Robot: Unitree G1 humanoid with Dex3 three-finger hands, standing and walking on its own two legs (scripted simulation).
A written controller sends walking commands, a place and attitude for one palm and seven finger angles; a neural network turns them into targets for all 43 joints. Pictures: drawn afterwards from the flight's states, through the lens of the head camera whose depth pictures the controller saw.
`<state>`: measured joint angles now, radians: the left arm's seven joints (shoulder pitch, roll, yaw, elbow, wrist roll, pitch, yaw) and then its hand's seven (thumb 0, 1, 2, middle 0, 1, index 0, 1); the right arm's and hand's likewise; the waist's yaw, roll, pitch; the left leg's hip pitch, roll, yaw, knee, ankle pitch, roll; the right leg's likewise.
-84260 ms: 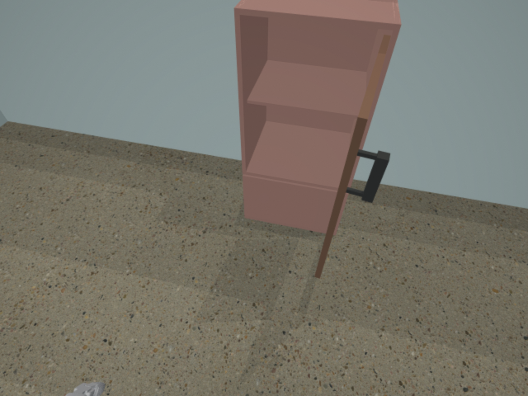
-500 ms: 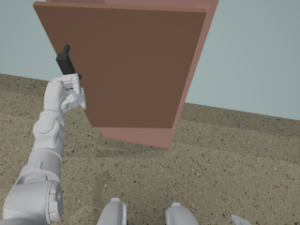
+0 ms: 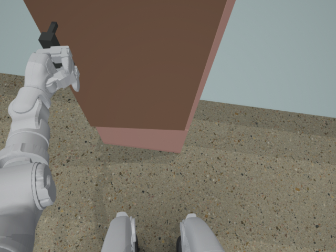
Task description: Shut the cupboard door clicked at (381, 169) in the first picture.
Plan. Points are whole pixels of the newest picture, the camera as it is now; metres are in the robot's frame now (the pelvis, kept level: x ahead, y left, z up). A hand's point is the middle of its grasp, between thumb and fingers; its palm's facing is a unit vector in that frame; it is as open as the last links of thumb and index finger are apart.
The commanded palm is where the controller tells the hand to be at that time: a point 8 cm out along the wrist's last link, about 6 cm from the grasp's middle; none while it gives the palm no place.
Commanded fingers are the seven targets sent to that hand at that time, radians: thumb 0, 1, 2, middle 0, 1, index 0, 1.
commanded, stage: push the door shut along its arc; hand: left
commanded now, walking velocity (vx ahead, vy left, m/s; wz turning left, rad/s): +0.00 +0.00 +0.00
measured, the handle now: (61, 53) +0.57 +0.23 +0.08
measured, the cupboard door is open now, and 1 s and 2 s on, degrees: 6 0 0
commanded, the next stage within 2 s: pull the fist back off the door in 0.44 s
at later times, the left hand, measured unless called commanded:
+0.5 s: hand (79, 65) +0.53 +0.18 +0.09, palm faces -0.23 -0.97 -0.02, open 3.2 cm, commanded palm +0.57 +0.18 +0.09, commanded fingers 0.00 0.90 0.90 -1.30 -1.50 -1.30 -1.50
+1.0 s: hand (95, 63) +0.54 +0.15 +0.09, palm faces +0.00 -1.00 +0.00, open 3.1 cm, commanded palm +0.50 +0.19 +0.09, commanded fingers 0.00 0.90 0.90 -1.30 -1.50 -1.30 -1.50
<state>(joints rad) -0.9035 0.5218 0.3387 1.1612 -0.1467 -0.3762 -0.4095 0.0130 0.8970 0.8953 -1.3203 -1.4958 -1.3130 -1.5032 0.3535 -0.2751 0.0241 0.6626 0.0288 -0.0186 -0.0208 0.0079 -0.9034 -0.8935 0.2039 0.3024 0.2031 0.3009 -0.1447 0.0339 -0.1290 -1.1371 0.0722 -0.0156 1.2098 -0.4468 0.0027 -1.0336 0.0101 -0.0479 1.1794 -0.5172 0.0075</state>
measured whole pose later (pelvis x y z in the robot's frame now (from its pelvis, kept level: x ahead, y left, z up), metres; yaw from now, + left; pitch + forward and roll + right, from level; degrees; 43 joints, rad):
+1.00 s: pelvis -0.03 +0.00 -0.02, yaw -2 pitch +25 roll -4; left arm -1.11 0.55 0.37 1.23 -0.03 -0.29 -0.14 0.01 0.90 0.90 -1.31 -1.50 -1.31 -1.50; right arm 0.43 -0.27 0.05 0.67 -0.03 -0.07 0.02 0.01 -0.90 -0.89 0.20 0.30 0.20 0.30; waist -0.24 0.05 -0.12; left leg -1.29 0.07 -0.04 1.25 -0.41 0.00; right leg -1.18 0.03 -0.05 1.21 -0.47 0.01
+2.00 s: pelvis +0.03 +0.00 +0.06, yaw +1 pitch +8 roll -1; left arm -0.18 0.30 0.24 0.42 -0.27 -0.27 -0.26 0.01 0.90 0.90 -1.30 -1.49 -1.30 -1.50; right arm 0.32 -0.25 0.03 0.58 0.06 -0.01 -0.04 0.01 -0.90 -0.89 0.20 0.30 0.20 0.30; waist -0.04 0.04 -0.10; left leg -0.65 0.04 0.00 0.88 -0.38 0.00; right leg -0.56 0.00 -0.02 0.86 -0.44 0.01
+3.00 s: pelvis +0.06 -0.01 +0.11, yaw +1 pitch -5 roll +0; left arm 0.44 0.32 0.34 -0.34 -0.07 -0.05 0.10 0.01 0.89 0.89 -0.24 -0.32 -0.23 -0.33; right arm 0.21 -0.23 0.02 0.64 0.02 -0.09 -0.08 0.01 -0.90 -0.89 0.20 0.30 0.20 0.30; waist 0.07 0.07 0.00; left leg -0.13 0.02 0.02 0.44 -0.23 -0.01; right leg -0.06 -0.01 -0.02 0.43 -0.30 0.00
